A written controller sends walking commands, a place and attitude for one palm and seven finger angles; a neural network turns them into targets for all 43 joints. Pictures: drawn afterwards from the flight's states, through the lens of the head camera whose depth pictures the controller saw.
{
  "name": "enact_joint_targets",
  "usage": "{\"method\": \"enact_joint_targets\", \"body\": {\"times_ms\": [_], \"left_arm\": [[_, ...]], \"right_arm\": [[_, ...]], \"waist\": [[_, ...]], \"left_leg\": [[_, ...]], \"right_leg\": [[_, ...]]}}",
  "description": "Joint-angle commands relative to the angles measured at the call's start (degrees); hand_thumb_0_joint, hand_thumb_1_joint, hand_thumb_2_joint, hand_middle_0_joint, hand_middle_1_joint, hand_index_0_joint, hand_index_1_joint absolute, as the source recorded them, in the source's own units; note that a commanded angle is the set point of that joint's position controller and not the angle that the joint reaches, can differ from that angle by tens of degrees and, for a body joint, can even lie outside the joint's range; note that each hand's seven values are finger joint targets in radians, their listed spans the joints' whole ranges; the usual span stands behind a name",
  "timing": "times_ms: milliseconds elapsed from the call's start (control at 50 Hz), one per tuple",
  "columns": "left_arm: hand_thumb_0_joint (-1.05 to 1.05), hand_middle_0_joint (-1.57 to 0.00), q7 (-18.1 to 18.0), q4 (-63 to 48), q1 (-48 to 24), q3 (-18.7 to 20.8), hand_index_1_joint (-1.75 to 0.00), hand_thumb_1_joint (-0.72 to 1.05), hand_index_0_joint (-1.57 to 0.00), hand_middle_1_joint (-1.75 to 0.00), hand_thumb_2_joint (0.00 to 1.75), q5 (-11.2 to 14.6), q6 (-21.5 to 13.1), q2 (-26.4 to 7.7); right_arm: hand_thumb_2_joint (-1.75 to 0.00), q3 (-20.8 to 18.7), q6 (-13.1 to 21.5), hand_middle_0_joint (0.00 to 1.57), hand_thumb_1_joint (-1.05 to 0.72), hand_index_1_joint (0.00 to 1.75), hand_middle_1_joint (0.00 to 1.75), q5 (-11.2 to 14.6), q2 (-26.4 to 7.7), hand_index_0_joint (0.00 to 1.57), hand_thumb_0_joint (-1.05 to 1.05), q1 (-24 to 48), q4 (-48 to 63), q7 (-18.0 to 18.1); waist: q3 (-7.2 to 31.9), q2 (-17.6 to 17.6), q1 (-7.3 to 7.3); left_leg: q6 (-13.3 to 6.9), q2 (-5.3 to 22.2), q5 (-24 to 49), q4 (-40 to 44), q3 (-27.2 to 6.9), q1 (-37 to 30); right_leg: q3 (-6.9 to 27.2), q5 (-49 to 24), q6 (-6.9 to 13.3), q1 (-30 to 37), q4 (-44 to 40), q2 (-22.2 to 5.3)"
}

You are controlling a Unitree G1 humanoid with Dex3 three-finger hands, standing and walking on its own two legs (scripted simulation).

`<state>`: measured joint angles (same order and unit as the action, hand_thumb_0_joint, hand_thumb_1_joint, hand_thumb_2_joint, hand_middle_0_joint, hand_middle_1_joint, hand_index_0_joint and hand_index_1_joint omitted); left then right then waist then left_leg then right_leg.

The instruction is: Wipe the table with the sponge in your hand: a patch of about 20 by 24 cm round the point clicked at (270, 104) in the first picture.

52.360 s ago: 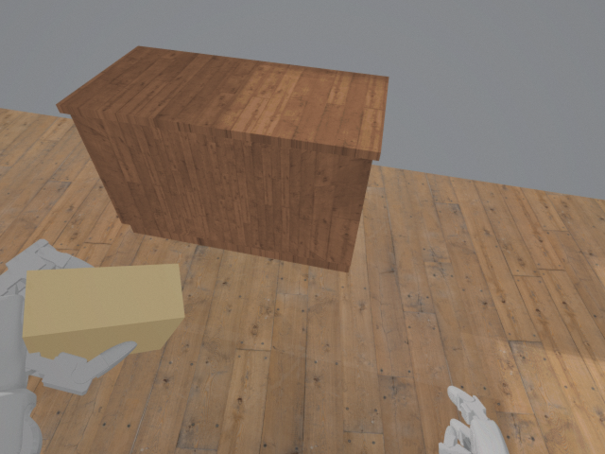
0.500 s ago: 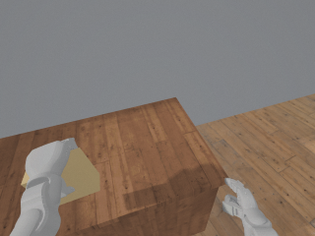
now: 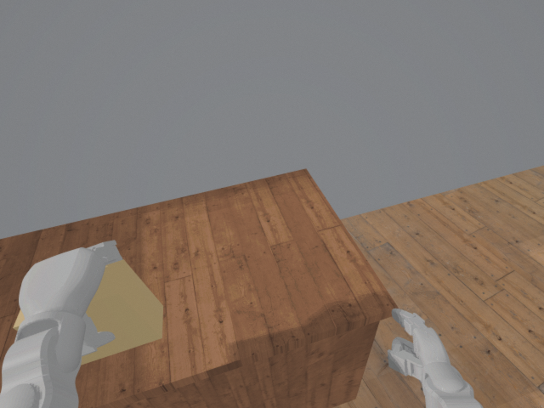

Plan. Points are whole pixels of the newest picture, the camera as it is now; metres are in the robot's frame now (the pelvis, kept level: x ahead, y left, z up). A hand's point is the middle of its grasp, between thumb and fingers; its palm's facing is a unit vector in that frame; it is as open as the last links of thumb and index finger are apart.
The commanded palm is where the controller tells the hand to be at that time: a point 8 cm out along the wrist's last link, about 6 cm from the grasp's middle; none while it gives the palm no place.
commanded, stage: bring the sponge back beside the body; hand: left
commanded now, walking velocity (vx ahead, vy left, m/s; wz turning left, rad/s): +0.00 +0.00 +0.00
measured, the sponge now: (106, 322) +0.19 +0.28 +0.06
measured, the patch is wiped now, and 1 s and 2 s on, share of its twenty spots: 1.00 1.00 1.00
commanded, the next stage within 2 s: step back with the hand held close in 0.36 s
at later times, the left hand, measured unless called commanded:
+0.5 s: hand (91, 306) +0.18 +0.28 +0.11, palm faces +0.09 -0.15 -0.98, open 9.9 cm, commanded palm +0.15 +0.28 +0.17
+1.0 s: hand (85, 300) +0.17 +0.27 +0.14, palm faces +0.34 -0.86 -0.38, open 9.9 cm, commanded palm +0.12 +0.31 +0.17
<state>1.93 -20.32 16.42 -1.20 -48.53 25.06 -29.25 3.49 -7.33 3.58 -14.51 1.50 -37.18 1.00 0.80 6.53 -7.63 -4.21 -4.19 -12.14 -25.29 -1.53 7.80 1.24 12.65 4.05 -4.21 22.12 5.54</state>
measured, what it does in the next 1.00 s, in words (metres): stands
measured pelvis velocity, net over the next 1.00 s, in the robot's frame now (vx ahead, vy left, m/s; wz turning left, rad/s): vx -0.03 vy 0.02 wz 0.04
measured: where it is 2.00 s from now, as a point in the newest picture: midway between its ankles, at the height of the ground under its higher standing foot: outside the picture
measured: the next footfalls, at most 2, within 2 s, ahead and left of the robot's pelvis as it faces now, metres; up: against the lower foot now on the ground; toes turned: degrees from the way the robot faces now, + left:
right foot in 1.26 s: -0.09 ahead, -0.11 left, +0.00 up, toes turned +4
left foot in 1.72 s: -0.17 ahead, +0.16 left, +0.00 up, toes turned +5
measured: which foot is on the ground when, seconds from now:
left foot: down 0.00-1.00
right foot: down 0.00-1.00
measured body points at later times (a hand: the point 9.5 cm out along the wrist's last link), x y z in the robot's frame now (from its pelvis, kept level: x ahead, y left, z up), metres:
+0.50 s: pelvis -0.01 +0.00 +0.00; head -0.05 -0.04 +0.45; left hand +0.17 +0.29 +0.16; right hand +0.26 -0.19 -0.06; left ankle +0.02 +0.07 -0.74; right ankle +0.00 -0.08 -0.74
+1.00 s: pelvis -0.03 +0.02 -0.02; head -0.03 +0.05 +0.43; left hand +0.15 +0.31 +0.16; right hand +0.11 -0.24 -0.09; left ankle +0.02 +0.07 -0.74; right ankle +0.00 -0.08 -0.74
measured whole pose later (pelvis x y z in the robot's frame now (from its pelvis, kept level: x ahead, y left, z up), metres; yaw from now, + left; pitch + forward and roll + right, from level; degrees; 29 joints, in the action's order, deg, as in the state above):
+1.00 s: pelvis -0.03 +0.02 -0.02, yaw +2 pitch +2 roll -4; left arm -6.9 -33.3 30.8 19.7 4.7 -5.0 -24.9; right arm 0.1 -0.5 2.1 -14.2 -16.2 -33.1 4.2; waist 2.6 0.1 1.7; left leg -5.4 -4.5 -15.3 -39.6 -3.5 25.9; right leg -2.3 15.3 2.4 -20.3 33.3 5.6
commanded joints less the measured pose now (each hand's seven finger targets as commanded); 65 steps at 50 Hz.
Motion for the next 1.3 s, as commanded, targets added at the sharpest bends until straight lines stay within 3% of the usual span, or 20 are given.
{"method": "enact_joint_targets", "body": {"times_ms": [0,320,340,420,460,480,500,520,560,620,640,740,800,860,920,980,1020,1100,1220,1280], "left_arm": [[0.00,-1.20,-2.23,-11.67,-11.87,8.98,-1.60,0.10,-1.20,-1.60,1.30,-2.24,-0.83,-12.61],[0.00,-1.20,-2.81,-11.52,-11.75,10.67,-1.60,0.10,-1.20,-1.60,1.30,-2.72,-0.98,-13.99],[0.00,-1.20,-2.60,-10.45,-10.36,8.47,-1.60,0.10,-1.20,-1.60,1.30,-2.09,-0.76,-11.41],[0.00,-1.20,-2.39,-12.31,-12.73,9.28,-1.60,0.10,-1.20,-1.60,1.30,-2.46,-0.57,-13.03],[0.00,-1.20,-2.27,-7.97,-13.51,7.62,-1.60,0.10,-1.20,-1.60,1.30,-2.96,-0.59,-11.24],[0.00,-1.20,-4.09,-25.53,-23.17,20.45,-1.60,0.10,-1.20,-1.60,1.30,48.36,-15.08,-3.96],[0.00,-1.20,-5.09,-10.94,-8.08,22.89,-1.60,0.10,-1.20,-1.60,1.30,48.96,-19.59,-8.91],[0.00,-1.20,-6.03,-14.74,-3.43,26.14,-1.60,0.10,-1.20,-1.60,1.30,51.51,-23.01,-8.12],[0.00,-1.20,-6.99,-22.95,0.09,25.70,-1.60,0.10,-1.20,-1.60,1.30,53.65,-27.62,-6.04],[0.00,-1.20,-8.58,-26.75,5.64,28.66,-1.60,0.10,-1.20,-1.60,1.30,54.67,-30.68,-7.27],[0.00,-1.20,-8.63,-26.01,7.32,27.53,-1.60,0.10,-1.20,-1.60,1.30,54.48,-31.22,-4.98],[0.00,-1.20,-8.82,-22.89,8.90,27.82,-1.60,0.10,-1.20,-1.60,1.30,54.35,-32.18,-4.47],[0.00,-1.20,-8.97,-22.28,8.49,26.79,-1.60,0.10,-1.20,-1.60,1.30,54.51,-32.46,-4.11],[0.00,-1.20,-9.50,-24.20,9.25,26.48,-1.60,0.10,-1.20,-1.60,1.30,54.19,-33.71,-4.41],[0.00,-1.20,-10.03,-27.46,10.13,28.91,-1.60,0.10,-1.20,-1.60,1.30,53.57,-34.73,-7.06],[0.00,-1.20,-10.02,-28.42,11.08,30.23,-1.60,0.10,-1.20,-1.60,1.30,51.74,-35.50,-6.20],[0.00,-1.20,-9.80,-28.56,7.88,31.12,-1.60,0.10,-1.20,-1.60,1.30,50.76,-35.60,-6.72],[0.00,-1.20,-8.69,-23.40,9.40,28.74,-1.60,0.10,-1.20,-1.60,1.30,50.71,-35.64,-2.73],[0.00,-1.20,-7.86,-25.31,7.31,26.17,-1.60,0.10,-1.20,-1.60,1.30,51.45,-36.53,-2.73],[0.00,-1.20,-7.73,-27.29,7.75,26.35,-1.60,0.10,-1.20,-1.60,1.30,51.57,-35.71,-2.98]], "right_arm": [[-0.90,-1.87,2.96,0.20,-0.90,0.30,0.30,-0.17,-5.26,0.20,0.00,15.53,11.09,0.35],[-0.90,-1.66,4.08,0.20,-0.90,0.30,0.30,-0.42,-5.17,0.20,0.00,16.69,11.38,0.87],[-0.90,-1.74,3.89,0.20,-0.90,0.30,0.30,-0.33,-4.88,0.20,0.00,15.77,11.34,0.84],[-0.90,-1.69,4.20,0.20,-0.90,0.30,0.30,-0.13,-5.22,0.20,0.00,16.68,11.61,0.89],[-0.90,-1.51,4.30,0.20,-0.90,0.30,0.30,-0.19,-5.12,0.20,0.00,15.67,10.81,1.21],[-0.90,-2.47,5.14,0.20,-0.90,0.30,0.30,-0.41,-3.74,0.20,0.00,3.84,24.39,2.02],[-0.90,-1.12,5.97,0.20,-0.90,0.30,0.30,-1.35,-4.31,0.20,0.00,-0.12,19.32,2.40],[-0.90,-2.23,6.33,0.20,-0.90,0.30,0.30,-1.27,-5.06,0.20,0.00,-3.60,19.36,2.78],[-0.90,-2.63,6.98,0.20,-0.90,0.30,0.30,-1.41,-5.37,0.20,0.00,-5.28,18.05,3.20],[-0.90,-3.47,7.68,0.20,-0.90,0.30,0.30,-2.20,-6.95,0.20,0.00,-7.03,16.16,3.67],[-0.90,-3.64,7.90,0.20,-0.90,0.30,0.30,-2.14,-6.44,0.20,0.00,-7.53,15.83,3.65],[-0.90,-5.18,8.85,0.20,-0.90,0.30,0.30,-1.82,-6.66,0.20,0.00,-8.34,14.98,3.86],[-0.90,-6.03,9.20,0.20,-0.90,0.30,0.30,-1.16,-7.08,0.20,0.00,-8.78,15.17,3.81],[-0.90,-6.18,9.72,0.20,-0.90,0.30,0.30,-1.13,-7.21,0.20,0.00,-9.01,15.21,3.57],[-0.90,-6.21,10.11,0.20,-0.90,0.30,0.30,-1.71,-7.81,0.20,0.00,-8.76,15.21,3.45],[-0.90,-5.94,11.38,0.20,-0.90,0.30,0.30,-3.07,-8.42,0.20,0.00,-7.63,15.04,3.62],[-0.90,-6.25,12.17,0.20,-0.90,0.30,0.30,-4.09,-8.22,0.20,0.00,-7.43,14.54,3.74],[-0.90,-6.04,13.45,0.20,-0.90,0.30,0.30,-3.95,-7.09,0.20,0.00,-9.49,12.92,3.46],[-0.90,-5.60,14.10,0.20,-0.90,0.30,0.30,-3.74,-6.48,0.20,0.00,-8.51,9.62,2.39],[-0.90,-5.75,13.41,0.20,-0.90,0.30,0.30,-3.50,-6.08,0.20,0.00,-6.90,10.18,1.64]], "waist": [[6.57,-2.02,0.53],[6.27,-0.41,-0.19],[5.76,-1.64,0.35],[6.36,0.13,0.36],[5.55,-2.07,0.94],[-4.24,-10.57,6.37],[-1.28,-15.11,5.05],[0.82,-15.40,4.65],[7.72,-9.37,5.96],[9.97,3.40,6.42],[11.35,4.55,6.41],[10.63,-3.88,7.03],[9.22,-8.84,7.69],[7.84,-7.27,8.08],[5.74,-2.19,8.03],[6.62,5.76,6.90],[5.54,7.92,6.98],[6.37,-1.78,6.66],[15.18,2.74,6.15],[18.01,2.03,5.55]], "left_leg": [[0.34,3.24,8.65,3.02,-7.75,-1.98],[0.39,2.93,6.64,3.16,-7.72,-1.40],[0.37,2.99,6.31,2.92,-7.08,-0.83],[0.35,3.08,5.59,3.46,-7.81,-1.35],[0.48,3.01,5.40,3.01,-7.06,-1.00],[-0.72,3.13,-1.88,-0.84,-8.53,0.21],[-0.81,3.18,-2.09,-2.28,-8.59,-0.41],[-0.59,3.43,-1.15,-3.34,-9.52,-2.32],[-0.61,5.89,3.55,-5.68,-8.94,-1.55],[-0.55,8.76,10.65,-4.84,-11.60,2.94],[-0.55,9.78,12.62,-4.60,-12.29,4.10],[0.28,10.32,12.17,-7.06,-12.92,8.02],[1.07,8.25,3.48,-12.18,-11.55,10.08],[1.12,8.20,-1.52,-12.52,-12.30,11.63],[0.48,9.61,-6.99,-7.05,-15.14,14.96],[-2.18,14.21,-17.65,7.73,-23.11,24.53],[-3.84,16.08,-22.53,12.79,-26.37,28.92],[-3.33,14.85,-11.86,9.09,-22.93,17.44],[2.08,13.17,28.70,0.85,-15.61,-7.60],[1.11,13.93,31.07,-0.10,-14.08,-9.21]], "right_leg": [[8.03,-5.72,1.38,-1.78,-4.02,-3.36],[10.42,-3.60,2.05,-1.57,-4.55,-3.23],[8.67,-2.82,1.64,-1.70,-4.56,-3.40],[9.86,-2.12,1.86,-2.15,-4.53,-3.13],[8.18,-1.62,1.49,-3.19,-4.71,-3.41],[11.56,-6.18,0.11,-13.04,-7.86,-5.32],[9.84,-3.21,0.48,-14.37,-7.71,-6.76],[10.49,-3.11,-0.82,-15.18,-7.99,-8.61],[8.19,-9.02,-1.08,-12.46,-3.67,-11.80],[7.05,-12.03,-1.04,-10.72,2.21,-11.91],[5.62,-10.50,-1.16,-9.84,3.90,-11.30],[5.35,-9.84,-0.79,-11.06,3.83,-11.29],[8.75,-10.33,1.38,-14.02,1.24,-14.87],[8.98,-5.40,2.54,-16.81,1.83,-15.81],[7.04,0.87,1.74,-17.69,4.11,-12.99],[1.83,4.26,-2.56,-8.06,14.76,-3.38],[2.88,5.98,-3.52,-4.91,21.93,-1.79],[2.47,7.68,-3.64,-9.45,12.84,-1.11],[2.42,4.67,-2.98,-15.87,3.34,-2.45],[2.67,5.63,-3.48,-15.46,4.63,-2.96]]}}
